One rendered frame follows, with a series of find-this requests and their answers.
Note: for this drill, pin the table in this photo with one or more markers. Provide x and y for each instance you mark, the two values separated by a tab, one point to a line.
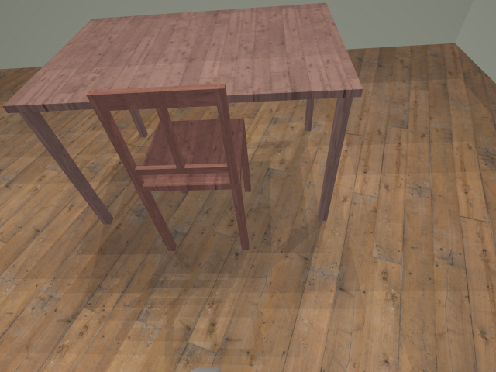
277	53

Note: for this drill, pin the chair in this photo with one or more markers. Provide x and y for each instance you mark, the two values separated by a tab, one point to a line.
183	156

